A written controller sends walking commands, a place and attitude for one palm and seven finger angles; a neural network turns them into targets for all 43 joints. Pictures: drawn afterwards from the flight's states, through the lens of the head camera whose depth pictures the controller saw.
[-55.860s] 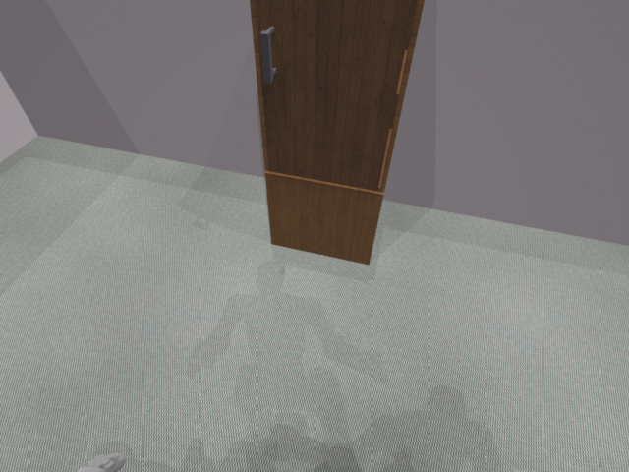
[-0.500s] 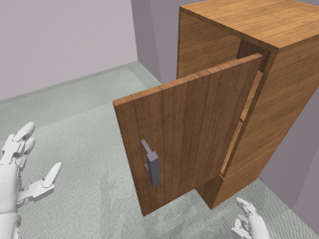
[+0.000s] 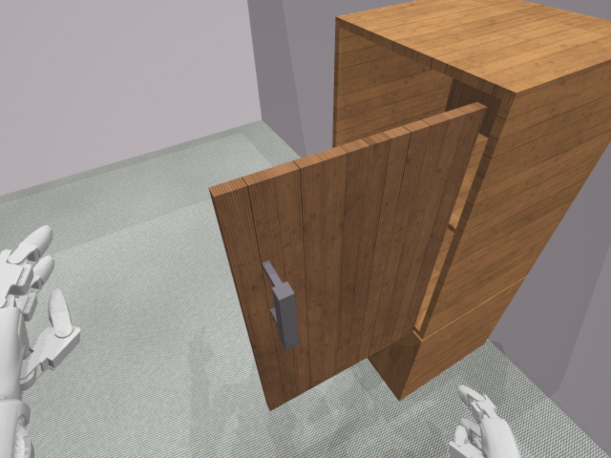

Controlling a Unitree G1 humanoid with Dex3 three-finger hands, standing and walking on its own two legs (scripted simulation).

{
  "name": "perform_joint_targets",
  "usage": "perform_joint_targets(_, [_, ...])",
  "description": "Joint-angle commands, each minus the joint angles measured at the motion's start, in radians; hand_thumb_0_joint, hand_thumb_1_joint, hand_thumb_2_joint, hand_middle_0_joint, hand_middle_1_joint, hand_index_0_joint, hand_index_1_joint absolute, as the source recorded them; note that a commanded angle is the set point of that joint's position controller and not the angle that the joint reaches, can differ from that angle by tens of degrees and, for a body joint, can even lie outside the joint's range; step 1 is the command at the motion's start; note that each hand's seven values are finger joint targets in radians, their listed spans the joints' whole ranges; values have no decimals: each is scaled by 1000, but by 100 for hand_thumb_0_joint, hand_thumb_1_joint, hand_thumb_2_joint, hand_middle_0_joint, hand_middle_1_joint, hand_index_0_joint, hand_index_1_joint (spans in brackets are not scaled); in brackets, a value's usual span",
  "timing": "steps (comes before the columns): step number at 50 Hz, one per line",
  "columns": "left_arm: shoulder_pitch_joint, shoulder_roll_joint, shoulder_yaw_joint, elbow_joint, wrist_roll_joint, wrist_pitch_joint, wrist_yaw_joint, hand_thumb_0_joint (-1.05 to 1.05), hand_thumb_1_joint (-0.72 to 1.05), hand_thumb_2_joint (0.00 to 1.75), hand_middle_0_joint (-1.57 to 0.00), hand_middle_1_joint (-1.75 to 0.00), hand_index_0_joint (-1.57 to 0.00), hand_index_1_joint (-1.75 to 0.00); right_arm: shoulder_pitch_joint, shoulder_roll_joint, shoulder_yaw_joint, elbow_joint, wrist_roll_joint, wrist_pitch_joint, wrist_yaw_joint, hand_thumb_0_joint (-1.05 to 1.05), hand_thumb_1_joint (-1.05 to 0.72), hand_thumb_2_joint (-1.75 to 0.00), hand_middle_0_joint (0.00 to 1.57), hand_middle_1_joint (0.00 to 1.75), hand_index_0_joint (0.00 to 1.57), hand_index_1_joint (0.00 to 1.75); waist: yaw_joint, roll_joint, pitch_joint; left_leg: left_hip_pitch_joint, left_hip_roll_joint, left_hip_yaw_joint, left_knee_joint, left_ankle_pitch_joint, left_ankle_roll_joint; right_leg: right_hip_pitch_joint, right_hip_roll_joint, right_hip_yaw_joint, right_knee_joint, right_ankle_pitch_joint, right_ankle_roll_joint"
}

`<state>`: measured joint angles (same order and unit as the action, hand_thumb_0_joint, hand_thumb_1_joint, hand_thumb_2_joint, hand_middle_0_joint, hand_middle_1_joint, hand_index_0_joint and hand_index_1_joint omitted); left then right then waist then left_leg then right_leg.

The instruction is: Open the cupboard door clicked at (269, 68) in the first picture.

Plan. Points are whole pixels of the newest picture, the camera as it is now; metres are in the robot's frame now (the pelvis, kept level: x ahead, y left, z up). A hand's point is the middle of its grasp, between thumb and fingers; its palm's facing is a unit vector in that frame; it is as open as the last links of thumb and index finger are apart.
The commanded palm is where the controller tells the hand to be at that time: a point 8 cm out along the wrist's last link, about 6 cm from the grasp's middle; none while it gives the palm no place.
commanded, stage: step back with the hand held close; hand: left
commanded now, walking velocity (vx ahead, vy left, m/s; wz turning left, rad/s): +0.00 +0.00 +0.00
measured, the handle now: (279, 306) +0.30 +0.08 +0.06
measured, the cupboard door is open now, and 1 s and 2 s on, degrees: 88 88 88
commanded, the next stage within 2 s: stop stepping back and stand still in 1.14 s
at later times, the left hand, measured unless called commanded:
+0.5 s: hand (40, 363) +0.15 +0.28 +0.15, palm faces +0.33 -0.79 -0.51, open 7.4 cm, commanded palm +0.09 +0.32 +0.17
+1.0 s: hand out of the picture +0.07 +0.31 +0.18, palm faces +0.47 -0.75 -0.46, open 7.4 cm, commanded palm +0.00 +0.34 +0.17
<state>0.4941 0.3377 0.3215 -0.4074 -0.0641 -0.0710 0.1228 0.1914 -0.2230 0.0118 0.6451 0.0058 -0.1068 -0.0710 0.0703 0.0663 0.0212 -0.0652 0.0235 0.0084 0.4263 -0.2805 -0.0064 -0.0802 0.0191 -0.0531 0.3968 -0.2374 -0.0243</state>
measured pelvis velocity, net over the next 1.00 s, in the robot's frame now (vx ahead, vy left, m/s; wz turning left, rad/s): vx -0.14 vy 0.03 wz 0.01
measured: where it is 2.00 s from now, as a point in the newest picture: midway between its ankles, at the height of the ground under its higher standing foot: outside the picture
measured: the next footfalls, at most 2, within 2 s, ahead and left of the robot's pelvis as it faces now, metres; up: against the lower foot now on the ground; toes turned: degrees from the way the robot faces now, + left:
right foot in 1.16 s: -0.21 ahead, -0.09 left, +0.00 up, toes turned -4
left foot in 1.34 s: -0.10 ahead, +0.09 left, +0.00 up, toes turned -3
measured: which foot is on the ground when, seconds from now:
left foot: down 0.00-1.00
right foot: down 0.00-0.84, up 0.86-1.00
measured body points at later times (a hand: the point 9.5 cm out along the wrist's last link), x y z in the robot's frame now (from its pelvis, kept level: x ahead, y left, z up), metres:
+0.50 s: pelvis -0.05 +0.02 -0.01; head -0.03 +0.04 +0.44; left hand +0.13 +0.32 +0.17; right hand +0.12 -0.23 -0.08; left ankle -0.03 +0.12 -0.74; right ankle -0.01 -0.10 -0.74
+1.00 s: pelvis -0.14 +0.03 -0.01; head -0.12 +0.07 +0.44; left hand +0.03 +0.34 +0.20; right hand +0.02 -0.19 -0.09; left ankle -0.03 +0.12 -0.74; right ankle -0.19 -0.11 -0.68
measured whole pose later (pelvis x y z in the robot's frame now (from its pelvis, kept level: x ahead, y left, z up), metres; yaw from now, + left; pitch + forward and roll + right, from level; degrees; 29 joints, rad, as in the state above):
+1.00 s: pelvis -0.14 +0.03 -0.01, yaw +1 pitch +0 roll -4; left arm 0.54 0.46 0.49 -0.60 -0.02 -0.21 0.19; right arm 0.24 -0.16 0.00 0.62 -0.01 -0.11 -0.06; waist -0.01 -0.01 0.04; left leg -0.43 0.03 -0.02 0.53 -0.10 0.05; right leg -0.39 0.07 0.01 1.01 -0.45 0.01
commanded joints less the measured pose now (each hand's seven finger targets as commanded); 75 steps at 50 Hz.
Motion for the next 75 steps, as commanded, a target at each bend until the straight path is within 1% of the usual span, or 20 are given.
perform_joint_targets(1, [-79, 168, 115, -181, 0, -72, 13, 0, 90, 90, -20, -30, -20, -30, -139, -101, -40, -162, 2, -58, -7, 0, -90, -90, 20, 30, 20, 30, -4, -27, -44, -32, -8, 8, -55, 243, 32, -1, -28, 34, -69, 186, 12])
perform_joint_targets(5, [-262, 314, 251, -236, 2, -117, 18, 0, 90, 90, -20, -30, -20, -30, -113, -120, -40, -188, 14, -41, -6, 0, -90, -90, 20, 30, 20, 30, -49, -72, 48, -96, 8, -18, -24, 132, 48, -121, -77, 147, -148, 163, 16])
perform_joint_targets(9, [-64, 191, 142, -154, 16, -122, -2, 0, 90, 90, -20, -30, -20, -30, -122, -114, -45, -183, 2, 0, -3, 0, -90, -90, 20, 30, 20, 30, -57, -74, -17, -81, 6, -18, 10, 172, 44, -119, -113, 135, -132, 215, 12])
perform_joint_targets(16, [46, 249, 205, -301, 17, -133, 23, 0, 90, 90, -20, -30, -20, -30, -115, -118, -67, -228, 7, 35, -7, 0, -90, -90, 20, 30, 20, 30, -54, -56, -189, -129, 46, -30, 9, 333, 37, -14, -97, 99, 3, 381, 25])
perform_joint_targets(27, [104, 235, 243, -320, 30, -160, 42, 0, 90, 90, -20, -30, -20, -30, -103, -130, -76, -240, 1, 13, -13, 0, -90, -90, 20, 30, 20, 30, -50, 100, -116, -453, 136, -119, -111, 79, 84, 55, -32, 68, 221, 179, 37])
perform_joint_targets(32, [21, 230, 226, -283, 48, -164, 46, 0, 90, 90, -20, -30, -20, -30, -74, -137, -75, -231, 3, 1, -11, 0, -90, -90, 20, 30, 20, 30, -73, -35, -24, -580, 91, -100, -38, -277, 87, -16, -80, 167, 132, 61, 19])
perform_joint_targets(35, [-36, 229, 196, -307, 48, -169, 53, 0, 90, 90, -20, -30, -20, -30, -60, -125, -72, -223, -1, -4, -7, 0, -90, -90, 20, 30, 20, 30, -83, -167, -12, -384, 4, -54, 185, -259, 47, -309, -180, 291, -103, -287, -34])
perform_joint_targets(38, [-56, 253, 197, -355, 43, -178, 74, 0, 90, 90, -20, -30, -20, -30, -56, -107, -57, -192, -7, -2, -8, 0, -90, -90, 20, 30, 20, 30, -90, -189, -68, -183, -19, -26, 321, -140, 29, -464, -255, 257, -144, -319, -71])
perform_joint_targets(40, [-47, 275, 225, -393, 40, -184, 78, 0, 90, 90, -20, -30, -20, -30, -61, -123, -55, -208, -6, -5, -14, 0, -90, -90, 20, 30, 20, 30, -92, -82, -82, -214, 19, -92, 128, -170, 43, -425, -170, 152, -22, -284, -23])
perform_joint_targets(43, [-25, 291, 282, -473, 59, -204, 84, 0, 90, 90, -20, -30, -20, -30, -85, -120, -62, -235, -19, -35, -24, 0, -90, -90, 20, 30, 20, 30, -73, 348, -109, -616, 300, -471, -353, -499, 173, -92, 49, 64, 694, -194, 48])
perform_joint_targets(47, [48, 274, 291, -373, 38, -197, 88, 0, 90, 90, -20, -30, -20, -30, -79, -108, -84, -192, -9, -70, -1, 0, -90, -90, 20, 30, 20, 30, -65, 81, -110, -384, 254, -307, -206, -194, 168, -258, 28, 100, 714, -227, 42])
perform_joint_targets(53, [38, 191, 170, -347, 10, -165, 64, 0, 90, 90, -20, -30, -20, -30, -58, -112, -62, -130, -19, -75, 18, 0, -90, -90, 20, 30, 20, 30, -81, 204, -123, -205, 189, -214, -268, -79, 93, -175, 57, 3, 233, -299, 25])
perform_joint_targets(57, [34, 307, 239, -406, 5, -192, 40, 0, 90, 90, -20, -30, -20, -30, -58, -95, -60, -129, -19, -52, 27, 0, -90, -90, 20, 30, 20, 30, -62, 29, -226, -33, 94, -82, -35, 226, 20, -132, -49, 77, -173, 41, -19])
perform_joint_targets(59, [-7, 378, 292, -431, -11, -218, 37, 0, 90, 90, -20, -30, -20, -30, -119, -75, -44, -160, -4, -40, 10, 0, -90, -90, 20, 30, 20, 30, -42, -220, -180, -121, -5, 32, 247, 2, -14, -227, -241, 188, -160, 367, -41])
perform_joint_targets(60, [-21, 404, 325, -429, -6, -232, 39, 0, 90, 90, -20, -30, -20, -30, -130, -77, -40, -169, -6, -54, 3, 0, -90, -90, 20, 30, 20, 30, -34, -186, -167, -208, -12, 28, 367, -80, -13, -214, -294, 197, -121, 524, -60])
perform_joint_targets(62, [15, 395, 337, -414, 4, -215, 33, 0, 90, 90, -20, -30, -20, -30, -166, -80, -43, -199, 24, -54, -4, 0, -90, -90, 20, 30, 20, 30, -21, -327, -213, -406, -50, 6, 440, -154, 0, -6, -288, 191, 30, 1043, -16])
perform_joint_targets(66, [104, 291, 277, -388, -10, -167, 38, 0, 90, 90, -20, -30, -20, -30, -119, -97, -22, -174, 6, -28, -26, 0, -90, -90, 20, 30, 20, 30, -93, 49, -208, -46, -29, 33, 46, 467, 32, -130, -125, 41, 187, 665, 21])
perform_joint_targets(68, [97, 268, 239, -367, -10, -163, 39, 0, 90, 90, -20, -30, -20, -30, -63, -127, -48, -168, 5, -55, -13, 0, -90, -90, 20, 30, 20, 30, -73, 187, -223, 75, 184, -210, -33, 795, 114, -258, -2, 47, 350, -164, 47])
perform_joint_targets(71, [64, 263, 243, -280, 2, -151, 46, 0, 90, 90, -20, -30, -20, -30, -52, -124, -55, -159, -9, -81, -9, 0, -90, -90, 20, 30, 20, 30, -74, 152, -128, -132, 221, -302, -173, 313, 140, -208, 3, 69, 335, -320, 42])
perform_joint_targets(75, [117, 256, 235, -298, 13, -144, 46, 0, 90, 90, -20, -30, -20, -30, -88, -117, -48, -192, 0, -63, -9, 0, -90, -90, 20, 30, 20, 30, -73, 89, -82, -415, 120, -174, -251, -284, 78, 56, 12, -5, 116, -157, 26])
